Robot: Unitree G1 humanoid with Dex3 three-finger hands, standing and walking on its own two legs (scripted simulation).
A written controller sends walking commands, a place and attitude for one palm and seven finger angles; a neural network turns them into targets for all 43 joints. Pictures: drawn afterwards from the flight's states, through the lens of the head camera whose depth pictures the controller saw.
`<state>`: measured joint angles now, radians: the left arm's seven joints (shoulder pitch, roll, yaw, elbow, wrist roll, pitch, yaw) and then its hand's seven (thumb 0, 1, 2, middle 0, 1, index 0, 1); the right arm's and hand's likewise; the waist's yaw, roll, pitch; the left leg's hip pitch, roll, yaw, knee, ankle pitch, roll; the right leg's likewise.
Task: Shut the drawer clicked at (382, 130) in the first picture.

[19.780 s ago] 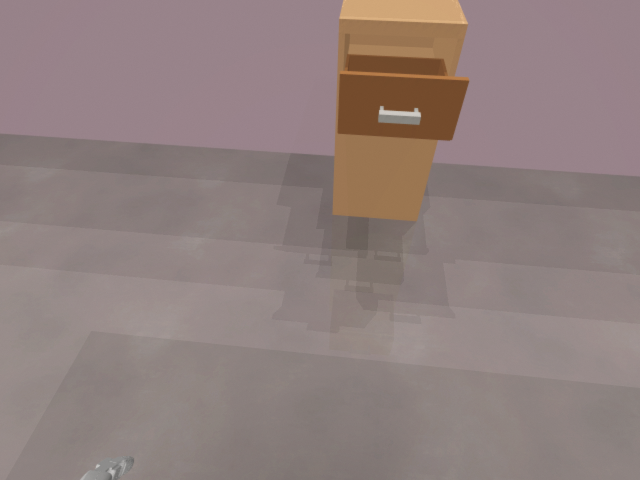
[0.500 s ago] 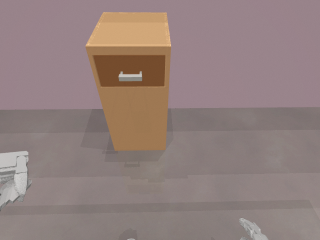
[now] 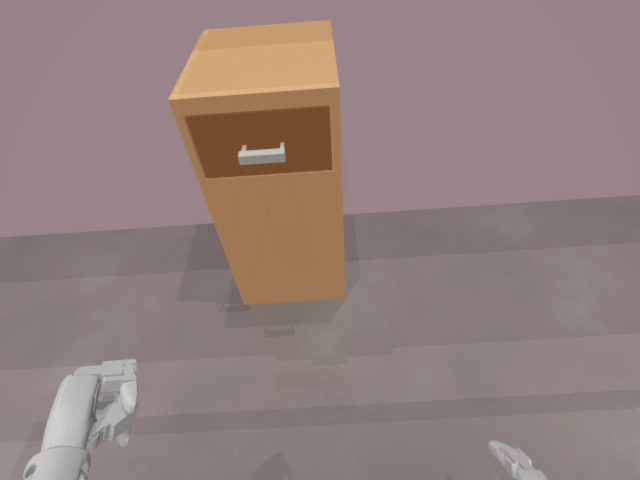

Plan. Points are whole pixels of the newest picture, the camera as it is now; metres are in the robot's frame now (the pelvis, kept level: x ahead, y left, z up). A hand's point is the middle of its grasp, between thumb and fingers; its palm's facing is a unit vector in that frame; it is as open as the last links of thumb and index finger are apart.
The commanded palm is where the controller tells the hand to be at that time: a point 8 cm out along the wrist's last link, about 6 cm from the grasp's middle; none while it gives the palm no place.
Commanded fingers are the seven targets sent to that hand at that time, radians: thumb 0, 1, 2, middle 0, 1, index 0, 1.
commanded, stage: let the arm hang, fingers relaxed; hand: left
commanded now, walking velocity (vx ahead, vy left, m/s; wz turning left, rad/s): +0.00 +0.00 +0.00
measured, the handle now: (262, 151) +0.85 +0.18 -0.06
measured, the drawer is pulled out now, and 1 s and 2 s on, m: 0.00 0.00 0.00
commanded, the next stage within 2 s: look to check the result in 0.98 s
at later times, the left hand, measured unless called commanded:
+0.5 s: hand out of the picture +0.00 +0.17 -0.16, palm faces +0.10 -0.97 -0.21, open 5.7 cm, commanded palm none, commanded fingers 0.00 0.90 0.90 -0.20 -0.30 -0.20 -0.30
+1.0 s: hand out of the picture -0.06 +0.14 -0.16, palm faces +0.09 -0.98 -0.16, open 7.3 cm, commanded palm none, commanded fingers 0.00 0.90 0.90 -0.20 -0.30 -0.20 -0.30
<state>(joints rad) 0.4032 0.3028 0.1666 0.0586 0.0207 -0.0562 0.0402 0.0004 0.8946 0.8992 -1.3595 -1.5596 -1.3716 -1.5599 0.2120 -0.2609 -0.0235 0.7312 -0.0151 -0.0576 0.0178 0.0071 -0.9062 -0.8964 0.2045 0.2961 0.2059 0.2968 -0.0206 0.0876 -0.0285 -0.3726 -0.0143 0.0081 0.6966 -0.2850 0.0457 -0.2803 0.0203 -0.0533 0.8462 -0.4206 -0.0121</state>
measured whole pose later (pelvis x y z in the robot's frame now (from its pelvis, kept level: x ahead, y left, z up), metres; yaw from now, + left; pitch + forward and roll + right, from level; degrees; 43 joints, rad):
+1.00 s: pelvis -0.02 -0.01 +0.02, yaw +2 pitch -2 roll +0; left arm 0.33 0.10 0.01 1.16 0.00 0.00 0.04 0.00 0.91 0.90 -0.20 -0.30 -0.20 -0.30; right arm 0.39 -0.09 -0.01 1.15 -0.01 0.00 -0.04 0.00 -0.91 -0.90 0.20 0.30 0.20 0.30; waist -0.01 0.01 0.04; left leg -0.15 -0.03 0.04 0.42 -0.24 0.04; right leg -0.20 0.03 0.00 0.42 -0.19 -0.03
